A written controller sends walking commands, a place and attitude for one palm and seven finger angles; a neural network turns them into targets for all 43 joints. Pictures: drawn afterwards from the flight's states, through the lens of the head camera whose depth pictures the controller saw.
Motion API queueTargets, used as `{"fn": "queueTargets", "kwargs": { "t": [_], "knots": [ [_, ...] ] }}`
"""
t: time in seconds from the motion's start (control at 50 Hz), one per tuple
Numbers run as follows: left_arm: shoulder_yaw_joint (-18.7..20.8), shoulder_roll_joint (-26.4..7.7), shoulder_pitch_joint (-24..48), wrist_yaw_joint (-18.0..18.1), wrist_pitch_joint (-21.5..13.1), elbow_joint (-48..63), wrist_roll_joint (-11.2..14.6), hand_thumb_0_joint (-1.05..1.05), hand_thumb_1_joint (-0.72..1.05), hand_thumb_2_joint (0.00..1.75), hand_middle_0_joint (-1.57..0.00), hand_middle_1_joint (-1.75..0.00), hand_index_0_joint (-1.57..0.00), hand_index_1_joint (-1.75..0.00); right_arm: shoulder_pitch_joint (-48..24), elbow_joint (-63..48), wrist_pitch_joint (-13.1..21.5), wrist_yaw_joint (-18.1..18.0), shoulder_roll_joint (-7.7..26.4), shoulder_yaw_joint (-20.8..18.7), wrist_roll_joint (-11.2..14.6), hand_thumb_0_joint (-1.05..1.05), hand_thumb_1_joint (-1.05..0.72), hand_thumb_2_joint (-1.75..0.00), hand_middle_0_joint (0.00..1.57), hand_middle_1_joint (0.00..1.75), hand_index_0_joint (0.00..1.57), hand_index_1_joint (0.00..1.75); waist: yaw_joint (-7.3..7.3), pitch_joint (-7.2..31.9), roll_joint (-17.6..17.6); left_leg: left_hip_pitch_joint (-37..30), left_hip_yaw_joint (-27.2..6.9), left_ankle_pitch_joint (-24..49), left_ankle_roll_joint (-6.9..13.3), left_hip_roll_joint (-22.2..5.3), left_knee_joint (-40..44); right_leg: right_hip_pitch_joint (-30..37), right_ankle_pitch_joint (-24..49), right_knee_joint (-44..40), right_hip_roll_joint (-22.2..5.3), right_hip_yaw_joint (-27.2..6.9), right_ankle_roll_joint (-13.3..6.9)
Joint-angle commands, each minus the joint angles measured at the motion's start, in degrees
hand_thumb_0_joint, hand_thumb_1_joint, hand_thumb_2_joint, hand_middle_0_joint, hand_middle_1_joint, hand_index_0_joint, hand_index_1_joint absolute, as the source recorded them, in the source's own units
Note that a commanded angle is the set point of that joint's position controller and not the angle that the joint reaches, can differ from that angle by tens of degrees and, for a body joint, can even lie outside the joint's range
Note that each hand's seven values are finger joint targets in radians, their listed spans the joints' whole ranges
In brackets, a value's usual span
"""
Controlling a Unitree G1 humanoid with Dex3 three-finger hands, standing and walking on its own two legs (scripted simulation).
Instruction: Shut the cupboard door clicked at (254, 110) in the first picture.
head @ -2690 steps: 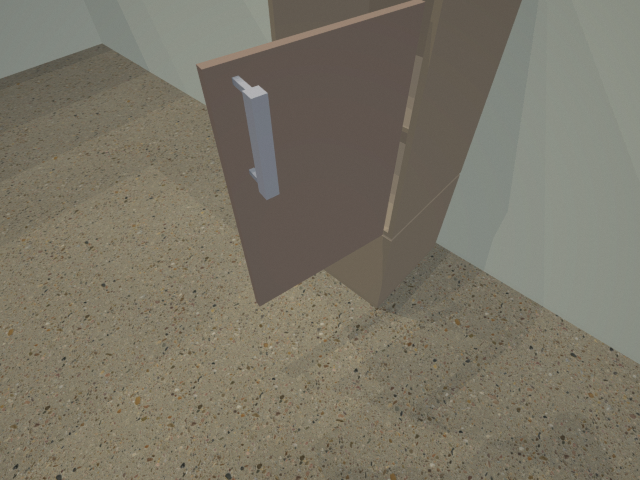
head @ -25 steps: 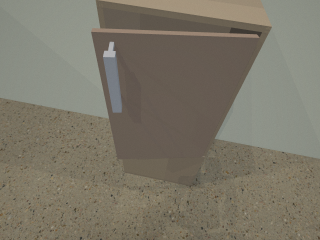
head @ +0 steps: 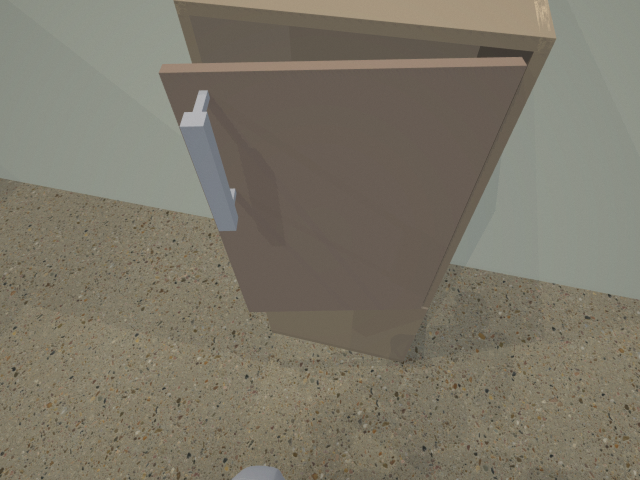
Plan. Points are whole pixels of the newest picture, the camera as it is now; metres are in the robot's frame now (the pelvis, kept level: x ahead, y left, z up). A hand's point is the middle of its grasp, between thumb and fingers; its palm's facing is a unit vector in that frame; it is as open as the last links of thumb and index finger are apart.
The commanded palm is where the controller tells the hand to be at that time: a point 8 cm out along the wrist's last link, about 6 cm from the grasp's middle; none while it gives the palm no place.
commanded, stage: come to a stop and stand still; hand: left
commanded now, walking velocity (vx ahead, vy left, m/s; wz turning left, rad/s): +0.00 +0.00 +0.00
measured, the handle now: (216, 166) +0.44 +0.17 +0.13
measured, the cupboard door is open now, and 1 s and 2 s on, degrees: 15 15 15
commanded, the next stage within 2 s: look again from close up in 0.56 s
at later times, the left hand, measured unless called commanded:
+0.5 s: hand out of the picture +0.00 +0.26 -0.17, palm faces -0.03 -0.96 -0.27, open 7.4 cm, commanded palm none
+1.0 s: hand out of the picture -0.01 +0.21 -0.18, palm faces -0.02 -0.98 -0.20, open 7.4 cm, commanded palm none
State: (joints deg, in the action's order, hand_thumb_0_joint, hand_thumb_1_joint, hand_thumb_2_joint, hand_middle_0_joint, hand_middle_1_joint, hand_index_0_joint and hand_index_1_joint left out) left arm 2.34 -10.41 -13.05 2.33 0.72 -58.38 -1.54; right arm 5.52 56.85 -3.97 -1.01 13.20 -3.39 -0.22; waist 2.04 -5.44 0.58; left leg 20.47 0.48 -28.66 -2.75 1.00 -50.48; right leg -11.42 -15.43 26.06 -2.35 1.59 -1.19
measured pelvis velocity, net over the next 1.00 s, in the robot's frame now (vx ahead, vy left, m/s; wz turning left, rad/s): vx -0.02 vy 0.04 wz -0.03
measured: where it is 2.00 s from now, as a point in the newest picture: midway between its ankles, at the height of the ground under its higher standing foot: outside the picture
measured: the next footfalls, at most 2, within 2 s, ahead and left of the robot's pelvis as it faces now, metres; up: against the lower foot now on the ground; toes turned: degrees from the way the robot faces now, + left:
left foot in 0.12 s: +0.02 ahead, +0.14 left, +0.00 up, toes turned +1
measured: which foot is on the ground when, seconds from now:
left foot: up 0.00-0.10, down 0.12-1.00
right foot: down 0.00-1.00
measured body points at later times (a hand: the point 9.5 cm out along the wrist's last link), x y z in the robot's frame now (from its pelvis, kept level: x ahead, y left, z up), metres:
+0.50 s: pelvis -0.05 +0.06 -0.01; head -0.04 +0.05 +0.44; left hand +0.00 +0.31 -0.15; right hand -0.01 -0.18 -0.17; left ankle -0.02 +0.14 -0.74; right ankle -0.02 -0.10 -0.74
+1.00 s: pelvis -0.02 +0.04 -0.01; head +0.00 +0.03 +0.44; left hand -0.01 +0.26 -0.16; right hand +0.00 -0.19 -0.16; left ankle -0.02 +0.14 -0.74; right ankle -0.02 -0.10 -0.74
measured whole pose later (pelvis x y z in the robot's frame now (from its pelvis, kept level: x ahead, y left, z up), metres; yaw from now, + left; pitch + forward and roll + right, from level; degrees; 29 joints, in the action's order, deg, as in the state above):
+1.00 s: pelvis -0.02 +0.04 -0.01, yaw -2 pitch +0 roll +1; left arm -1.2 -9.0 -15.3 1.9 -0.2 -62.1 -0.7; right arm 13.4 61.8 1.3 -1.4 9.9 0.0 -0.3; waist 0.5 -2.5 0.1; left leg 11.4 3.4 -14.5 1.6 1.0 -26.0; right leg -13.4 -14.3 27.7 -1.3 -3.8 1.8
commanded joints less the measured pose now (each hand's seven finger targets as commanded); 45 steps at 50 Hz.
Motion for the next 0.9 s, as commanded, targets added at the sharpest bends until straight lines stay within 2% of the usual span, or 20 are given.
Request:
{"fn": "queueTargets", "kwargs": {
  "t": [0.0,0.02,0.04,0.06,0.08,0.1,0.12,0.14,0.16,0.18,0.22,0.24,0.26,0.28,0.32,0.36,0.4,0.52,0.8,0.88],
  "knots": [
    [1.6,-12.4,-6.2,3.1,-2.3,4.2,-0.4,0.0,0.9,0.9,-0.2,-0.3,-0.2,-0.3,2.0,-9.0,3.7,0.0,3.2,0.0,0.7,0.0,-0.9,-0.9,0.2,0.3,0.2,0.3,-1.58,15.5,4.7,1.1,3.3,0.5,-0.3,1.8,13.4,17.8,77.3,5.4,-14.0,-18.2,-6.2],
    [2.0,-15.1,-5.8,2.6,-2.5,7.0,-0.5,0.0,0.9,0.9,-0.2,-0.3,-0.2,-0.3,4.4,-9.5,4.2,0.2,2.1,-0.3,0.7,0.0,-0.9,-0.9,0.2,0.3,0.2,0.3,-1.66,17.7,3.6,0.1,3.0,8.6,2.8,1.4,17.4,18.7,68.6,10.9,-12.0,-11.7,-5.0],
    [2.0,-14.1,-3.9,2.4,-2.1,7.4,0.3,0.0,0.9,0.9,-0.2,-0.3,-0.2,-0.3,7.8,-9.3,4.0,0.3,2.8,-0.1,0.7,0.0,-0.9,-0.9,0.2,0.3,0.2,0.3,-3.49,18.5,4.3,-6.2,3.1,18.1,3.2,1.0,23.2,13.1,52.5,11.9,-9.8,-8.5,-3.6],
    [1.3,-11.8,-3.6,2.1,-1.8,7.5,0.8,0.0,0.9,0.9,-0.2,-0.3,-0.2,-0.3,9.3,-8.9,4.0,0.3,4.3,-0.1,0.1,0.0,-0.9,-0.9,0.2,0.3,0.2,0.3,-3.71,17.0,0.7,-13.1,1.3,27.4,4.1,-3.2,25.7,6.1,38.1,12.3,-7.4,-6.0,-2.3],
    [0.5,-8.9,-3.4,1.8,-1.1,7.9,0.7,0.0,0.9,0.9,-0.2,-0.3,-0.2,-0.3,9.2,-9.5,4.4,0.4,5.6,0.0,-0.4,0.0,-0.9,-0.9,0.2,0.3,0.2,0.3,-2.79,14.7,-8.6,-15.9,-3.2,41.5,5.9,-9.2,25.2,-1.1,18.2,12.6,-3.7,-2.2,-0.5],
    [0.4,-7.5,-4.7,1.8,-0.4,8.3,0.5,0.0,0.9,0.9,-0.2,-0.3,-0.2,-0.3,8.1,-10.3,4.0,0.3,6.6,0.1,-0.8,0.0,-0.9,-0.9,0.2,0.3,0.2,0.3,-1.4,10.6,-10.1,-12.7,-5.5,47.1,8.9,-13.5,23.9,-4.4,-2.7,10.4,-1.2,-1.0,0.4],
    [-0.2,-6.9,-4.3,1.5,-0.3,8.5,0.1,0.0,0.9,0.9,-0.2,-0.3,-0.2,-0.3,7.4,-10.5,4.1,0.0,6.5,0.2,-1.0,0.0,-0.9,-0.9,0.2,0.3,0.2,0.3,-1.32,6.1,-9.5,-10.6,-5.4,49.9,9.2,-12.4,23.1,-6.0,-5.3,9.1,0.2,-0.5,0.7],
    [-0.6,-6.9,-3.2,1.2,0.1,7.7,0.1,0.0,0.9,0.9,-0.2,-0.3,-0.2,-0.3,7.3,-10.3,4.3,-0.2,6.3,0.6,-0.9,0.0,-0.9,-0.9,0.2,0.3,0.2,0.3,-1.7,3.6,-15.2,-7.7,-7.1,49.7,8.6,-11.3,25.0,-4.9,-5.3,9.5,0.5,0.1,0.8],
    [-0.8,-7.4,-3.8,1.0,0.3,7.2,0.4,0.0,0.9,0.9,-0.2,-0.3,-0.2,-0.3,6.2,-10.5,4.2,-0.3,6.1,1.0,-0.7,0.0,-0.9,-0.9,0.2,0.3,0.2,0.3,-1.03,2.4,-12.9,-5.5,-6.4,43.5,8.6,-11.1,26.1,-3.6,-5.7,9.0,0.4,-0.5,0.6],
    [-1.0,-7.5,-4.0,0.7,0.1,6.8,0.4,0.0,0.9,0.9,-0.2,-0.3,-0.2,-0.3,5.4,-10.5,4.3,-0.3,5.5,1.3,-0.7,0.0,-0.9,-0.9,0.2,0.3,0.2,0.3,-0.39,0.8,-9.3,-3.6,-5.9,36.6,8.1,-9.4,26.4,-2.9,-2.0,6.1,0.0,-1.4,0.3],
    [-1.4,-8.3,-3.8,0.2,-0.2,6.4,0.4,0.0,0.9,0.9,-0.2,-0.3,-0.2,-0.3,5.9,-10.4,4.1,0.2,5.6,1.6,-0.5,0.0,-0.9,-0.9,0.2,0.3,0.2,0.3,-1.27,1.6,-1.7,-3.6,-4.6,15.8,6.0,-6.8,28.4,-4.0,-1.1,1.1,-1.6,-4.9,-0.3],
    [-1.4,-8.7,-2.5,-0.1,-0.1,6.8,0.3,0.0,0.9,0.9,-0.2,-0.3,-0.2,-0.3,6.7,-10.0,4.1,0.4,5.6,1.5,-0.5,0.0,-0.9,-0.9,0.2,0.3,0.2,0.3,-1.94,0.2,-0.2,-2.7,-4.9,8.4,5.6,-6.2,30.2,-5.5,-4.5,-0.1,-1.9,-5.8,-0.3],
    [-1.4,-8.8,-2.2,-0.2,0.0,7.1,0.2,0.0,0.9,0.9,-0.2,-0.3,-0.2,-0.3,7.6,-9.6,4.1,0.5,5.9,1.5,-0.7,0.0,-0.9,-0.9,0.2,0.3,0.2,0.3,-2.18,-0.9,-0.1,-1.8,-5.4,4.0,5.6,-6.1,32.0,-6.5,-6.8,-0.3,-1.6,-5.8,-0.2],
    [-1.4,-8.7,-2.0,-0.3,0.1,7.3,0.2,0.0,0.9,0.9,-0.2,-0.3,-0.2,-0.3,8.0,-8.8,4.3,0.6,5.9,1.6,-0.8,0.0,-0.9,-0.9,0.2,0.3,0.2,0.3,-1.98,-1.4,-2.6,-0.3,-6.4,2.3,5.9,-6.4,34.1,-5.6,-5.9,0.7,-1.0,-4.8,-0.2],
    [-1.3,-8.4,-3.7,-0.3,0.2,7.1,0.0,0.0,0.9,0.9,-0.2,-0.3,-0.2,-0.3,8.3,-8.5,4.4,0.7,5.9,1.3,-0.9,0.0,-0.9,-0.9,0.2,0.3,0.2,0.3,-1.27,-0.3,-1.8,1.7,-7.8,-2.5,6.2,-7.0,36.2,-4.1,-5.8,1.9,-0.4,-3.9,0.1],
    [-1.3,-7.9,-4.8,-0.4,0.1,6.7,0.0,0.0,0.9,0.9,-0.2,-0.3,-0.2,-0.3,8.4,-8.3,4.6,0.6,6.0,1.2,-0.9,0.0,-0.9,-0.9,0.2,0.3,0.2,0.3,-1.03,0.9,-1.0,1.4,-8.0,-3.4,6.4,-7.2,36.5,-3.9,-6.2,1.7,-0.4,-4.3,0.0],
    [-1.3,-7.8,-5.3,-0.5,-0.2,6.3,0.1,0.0,0.9,0.9,-0.2,-0.3,-0.2,-0.3,8.7,-7.5,4.8,0.6,5.8,1.4,-1.0,0.0,-0.9,-0.9,0.2,0.3,0.2,0.3,-0.94,2.5,-2.1,0.3,-7.8,-1.9,6.4,-6.7,36.2,-3.7,-5.7,1.2,-0.6,-4.9,-0.2],
    [-1.8,-7.4,-5.0,-0.5,-1.0,4.3,0.3,0.0,0.9,0.9,-0.2,-0.3,-0.2,-0.3,10.8,-4.2,5.1,0.4,5.2,1.8,-0.7,0.0,-0.9,-0.9,0.2,0.3,0.2,0.3,-1.73,2.7,-0.3,-3.1,-7.2,2.6,6.0,-6.3,35.2,-5.0,-4.9,-1.4,-1.6,-7.9,-0.7],
    [-2.3,-6.1,-5.8,-0.2,-1.8,-1.0,0.6,0.0,0.9,0.9,-0.2,-0.3,-0.2,-0.3,11.9,1.7,6.1,-0.3,3.4,2.4,-0.1,0.0,-0.9,-0.9,0.2,0.3,0.2,0.3,-1.96,3.8,-0.3,-8.5,-3.6,18.3,5.3,-6.0,30.6,-2.8,6.5,-2.0,-2.7,-8.4,-0.2],
    [-2.3,-5.9,-5.5,-0.2,-1.9,-1.5,0.6,0.0,0.9,0.9,-0.2,-0.3,-0.2,-0.3,11.6,2.6,6.1,-0.4,2.7,2.4,-0.1,0.0,-0.9,-0.9,0.2,0.3,0.2,0.3,-1.99,3.7,0.2,-9.3,-3.1,20.1,5.1,-6.1,29.8,-2.6,8.0,-2.2,-2.7,-8.5,-0.3]
  ]
}}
